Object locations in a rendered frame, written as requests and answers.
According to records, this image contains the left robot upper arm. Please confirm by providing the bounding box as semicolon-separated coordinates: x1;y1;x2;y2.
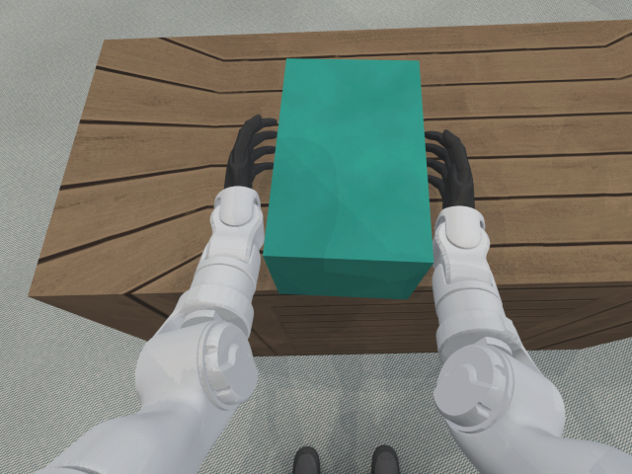
34;320;258;474

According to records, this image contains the carton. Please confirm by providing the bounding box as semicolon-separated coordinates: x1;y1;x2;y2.
263;58;434;299

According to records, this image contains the pedestal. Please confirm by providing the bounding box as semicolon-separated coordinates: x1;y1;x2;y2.
28;20;632;356

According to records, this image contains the robot foot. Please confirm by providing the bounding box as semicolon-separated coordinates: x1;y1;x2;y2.
292;446;320;474
371;445;400;474

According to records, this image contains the right robot upper arm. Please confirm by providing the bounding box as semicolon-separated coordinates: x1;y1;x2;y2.
433;344;632;474

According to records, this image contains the right robot forearm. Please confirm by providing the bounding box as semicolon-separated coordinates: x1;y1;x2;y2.
432;206;545;377

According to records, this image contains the robot left hand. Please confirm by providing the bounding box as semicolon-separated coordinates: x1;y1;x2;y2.
224;115;277;189

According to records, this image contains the robot left foot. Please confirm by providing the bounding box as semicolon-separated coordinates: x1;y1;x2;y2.
292;446;320;474

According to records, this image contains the robot right hand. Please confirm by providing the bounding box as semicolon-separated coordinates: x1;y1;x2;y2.
425;129;475;209

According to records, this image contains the left robot forearm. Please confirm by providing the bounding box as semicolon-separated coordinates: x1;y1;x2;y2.
135;186;265;402

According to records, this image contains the robot right foot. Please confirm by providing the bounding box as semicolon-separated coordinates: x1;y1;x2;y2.
371;445;400;474

